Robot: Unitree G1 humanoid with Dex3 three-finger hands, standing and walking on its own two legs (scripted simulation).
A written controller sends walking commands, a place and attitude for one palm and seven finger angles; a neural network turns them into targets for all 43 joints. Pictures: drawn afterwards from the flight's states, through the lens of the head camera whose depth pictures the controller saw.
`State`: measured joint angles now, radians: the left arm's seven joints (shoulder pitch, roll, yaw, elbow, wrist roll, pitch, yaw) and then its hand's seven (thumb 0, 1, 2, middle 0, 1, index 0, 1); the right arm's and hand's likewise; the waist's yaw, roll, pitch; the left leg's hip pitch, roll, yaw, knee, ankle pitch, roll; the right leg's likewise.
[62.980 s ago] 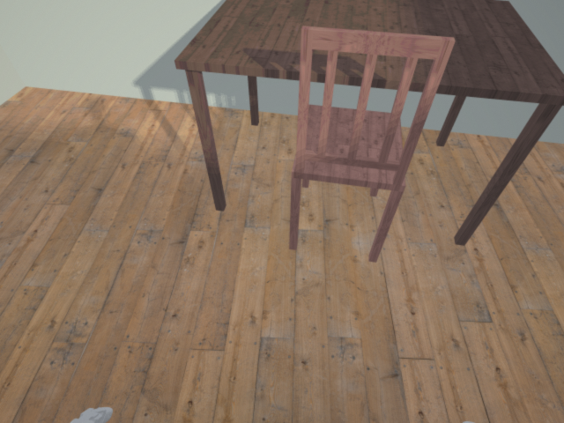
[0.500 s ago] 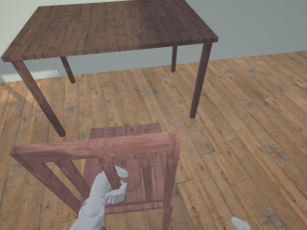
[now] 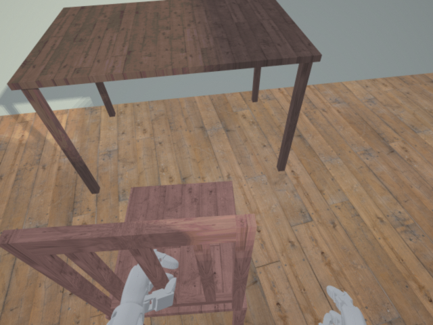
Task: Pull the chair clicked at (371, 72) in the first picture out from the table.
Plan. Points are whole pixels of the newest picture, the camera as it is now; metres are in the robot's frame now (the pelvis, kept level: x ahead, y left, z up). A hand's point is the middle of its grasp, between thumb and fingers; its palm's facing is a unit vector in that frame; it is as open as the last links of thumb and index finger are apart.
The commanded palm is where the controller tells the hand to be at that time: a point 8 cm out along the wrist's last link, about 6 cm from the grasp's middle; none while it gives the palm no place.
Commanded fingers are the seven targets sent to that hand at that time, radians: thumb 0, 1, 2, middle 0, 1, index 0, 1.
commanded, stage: stop walking, hand still on the chair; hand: left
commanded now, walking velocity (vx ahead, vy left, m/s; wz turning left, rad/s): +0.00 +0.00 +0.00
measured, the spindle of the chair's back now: (158, 278) +0.22 +0.14 -0.06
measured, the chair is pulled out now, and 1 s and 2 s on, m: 0.63 0.63 0.63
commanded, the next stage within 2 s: open the thumb and straighten the fingers in 0.26 s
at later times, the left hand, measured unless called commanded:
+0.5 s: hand (166, 287) +0.21 +0.12 -0.07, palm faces +0.00 -0.99 -0.14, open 6.1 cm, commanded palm +0.18 +0.17 -0.05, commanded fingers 0.00 -0.07 0.43 -0.50 -1.45 -0.50 -1.45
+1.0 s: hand (160, 284) +0.21 +0.13 -0.07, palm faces +0.03 -0.99 -0.16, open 16.3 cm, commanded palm +0.19 +0.18 -0.05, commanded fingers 0.00 -0.55 0.20 0.00 0.00 0.00 0.00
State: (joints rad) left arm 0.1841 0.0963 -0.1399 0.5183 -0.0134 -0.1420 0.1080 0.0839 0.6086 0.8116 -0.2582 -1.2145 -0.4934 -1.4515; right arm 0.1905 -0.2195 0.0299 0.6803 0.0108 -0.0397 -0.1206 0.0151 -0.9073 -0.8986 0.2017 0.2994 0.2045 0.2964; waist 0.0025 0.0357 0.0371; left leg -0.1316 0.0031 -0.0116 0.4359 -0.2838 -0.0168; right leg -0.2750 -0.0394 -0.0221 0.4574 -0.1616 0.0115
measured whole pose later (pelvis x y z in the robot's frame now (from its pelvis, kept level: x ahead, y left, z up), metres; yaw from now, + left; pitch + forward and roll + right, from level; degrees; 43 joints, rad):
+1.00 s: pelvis +0.02 +0.01 -0.04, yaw +2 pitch +11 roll +0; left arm 0.42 0.14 -0.13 -0.06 -0.03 0.19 0.08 0.00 -0.52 0.21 -0.16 -0.46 -0.16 -0.47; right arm 0.25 -0.24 0.02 0.51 0.04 -0.17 -0.10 0.02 -0.91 -0.90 0.20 0.30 0.20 0.30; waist -0.01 0.06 -0.13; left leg -0.54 -0.01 -0.05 0.86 -0.51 -0.01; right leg -0.65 -0.06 -0.05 0.85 -0.38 0.02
